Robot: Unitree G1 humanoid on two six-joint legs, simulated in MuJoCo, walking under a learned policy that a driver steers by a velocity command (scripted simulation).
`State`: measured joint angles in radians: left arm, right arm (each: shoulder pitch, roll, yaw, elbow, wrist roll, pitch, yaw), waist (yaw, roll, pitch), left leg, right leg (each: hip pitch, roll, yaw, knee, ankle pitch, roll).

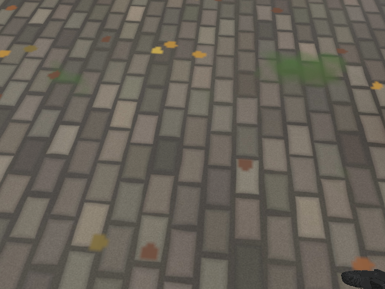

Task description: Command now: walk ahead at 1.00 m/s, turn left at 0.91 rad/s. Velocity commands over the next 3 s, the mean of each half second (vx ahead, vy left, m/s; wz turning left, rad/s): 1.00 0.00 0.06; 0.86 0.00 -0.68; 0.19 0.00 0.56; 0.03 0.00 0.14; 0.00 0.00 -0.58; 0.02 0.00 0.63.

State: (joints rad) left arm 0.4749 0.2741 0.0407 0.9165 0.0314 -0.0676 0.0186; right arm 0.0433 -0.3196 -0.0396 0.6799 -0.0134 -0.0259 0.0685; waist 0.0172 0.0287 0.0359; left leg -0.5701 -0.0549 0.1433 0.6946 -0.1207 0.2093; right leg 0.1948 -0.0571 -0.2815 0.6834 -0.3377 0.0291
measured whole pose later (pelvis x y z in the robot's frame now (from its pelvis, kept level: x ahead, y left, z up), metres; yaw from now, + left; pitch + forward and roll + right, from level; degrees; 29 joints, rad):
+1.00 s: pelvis +0.93 -0.02 +0.03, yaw -21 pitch +2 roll +1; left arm 0.32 0.34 0.06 0.81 -0.02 -0.04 0.01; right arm 0.11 -0.29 -0.01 0.68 -0.01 -0.11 0.00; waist 0.02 -0.01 0.08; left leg -0.42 -0.01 -0.01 0.52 -0.09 0.02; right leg -0.32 0.12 0.12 1.32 -0.50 -0.01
